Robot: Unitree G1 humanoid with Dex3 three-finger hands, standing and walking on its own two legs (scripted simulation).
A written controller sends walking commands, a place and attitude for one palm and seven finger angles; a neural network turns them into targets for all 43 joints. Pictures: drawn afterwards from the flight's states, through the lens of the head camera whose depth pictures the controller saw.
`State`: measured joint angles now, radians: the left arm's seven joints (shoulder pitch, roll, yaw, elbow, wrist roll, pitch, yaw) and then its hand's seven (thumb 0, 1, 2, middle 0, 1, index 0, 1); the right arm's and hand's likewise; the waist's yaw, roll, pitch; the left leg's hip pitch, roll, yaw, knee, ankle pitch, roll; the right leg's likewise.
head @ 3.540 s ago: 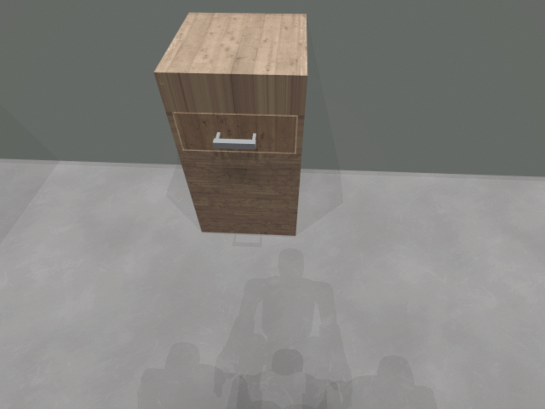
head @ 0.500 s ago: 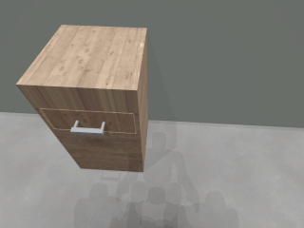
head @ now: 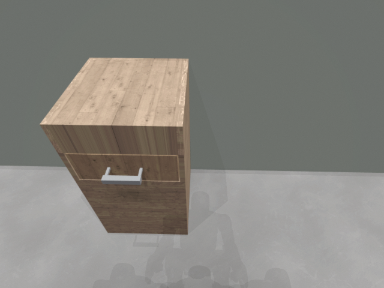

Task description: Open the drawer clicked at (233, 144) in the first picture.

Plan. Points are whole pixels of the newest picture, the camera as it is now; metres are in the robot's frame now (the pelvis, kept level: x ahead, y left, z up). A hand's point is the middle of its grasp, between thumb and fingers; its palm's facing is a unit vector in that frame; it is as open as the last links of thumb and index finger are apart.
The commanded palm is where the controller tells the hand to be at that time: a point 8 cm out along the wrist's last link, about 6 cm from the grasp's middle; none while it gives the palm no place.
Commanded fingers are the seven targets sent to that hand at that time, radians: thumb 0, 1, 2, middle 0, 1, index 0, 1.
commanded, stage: look again from close up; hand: left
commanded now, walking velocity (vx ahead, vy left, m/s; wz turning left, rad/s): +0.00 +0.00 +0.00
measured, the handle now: (123, 175) +0.52 +0.28 -0.20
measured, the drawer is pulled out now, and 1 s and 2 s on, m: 0.00 0.00 0.00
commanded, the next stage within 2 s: raise the hand with hooked fingers in 0.20 s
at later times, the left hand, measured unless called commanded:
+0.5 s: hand (97, 269) +0.18 +0.21 -0.05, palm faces -0.03 -0.72 -0.69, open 7.6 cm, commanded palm +0.12 +0.23 -0.04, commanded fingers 0.00 0.64 0.79 -0.22 -0.47 -0.22 -0.47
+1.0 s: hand (99, 236) +0.23 +0.21 -0.01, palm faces +0.15 -0.03 -0.99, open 10.2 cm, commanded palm +0.19 +0.22 +0.02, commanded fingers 0.00 0.06 0.54 -0.26 -0.84 -0.26 -0.84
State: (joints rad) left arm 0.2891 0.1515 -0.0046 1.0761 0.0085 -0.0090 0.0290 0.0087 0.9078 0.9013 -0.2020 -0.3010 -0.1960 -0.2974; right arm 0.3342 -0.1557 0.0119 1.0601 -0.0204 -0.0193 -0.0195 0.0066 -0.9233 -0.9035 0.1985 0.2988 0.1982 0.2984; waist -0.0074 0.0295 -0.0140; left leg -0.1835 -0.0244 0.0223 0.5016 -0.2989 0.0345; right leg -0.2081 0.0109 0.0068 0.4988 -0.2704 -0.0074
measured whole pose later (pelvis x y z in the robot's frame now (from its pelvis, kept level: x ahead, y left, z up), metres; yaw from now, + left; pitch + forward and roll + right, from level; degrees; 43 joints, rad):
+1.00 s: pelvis +0.01 -0.04 -0.05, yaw +1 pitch +11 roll +2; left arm 0.31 0.38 0.01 -0.02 1.04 -0.08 0.46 0.01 0.27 0.63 -0.27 -0.70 -0.27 -0.70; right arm 0.02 -0.21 -0.01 0.53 -0.07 0.08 0.04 0.01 -0.91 -0.90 0.20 0.30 0.20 0.30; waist 0.11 0.05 -0.14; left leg -0.63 0.00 0.00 0.92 -0.49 -0.03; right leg -0.67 0.02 -0.04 0.96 -0.49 -0.07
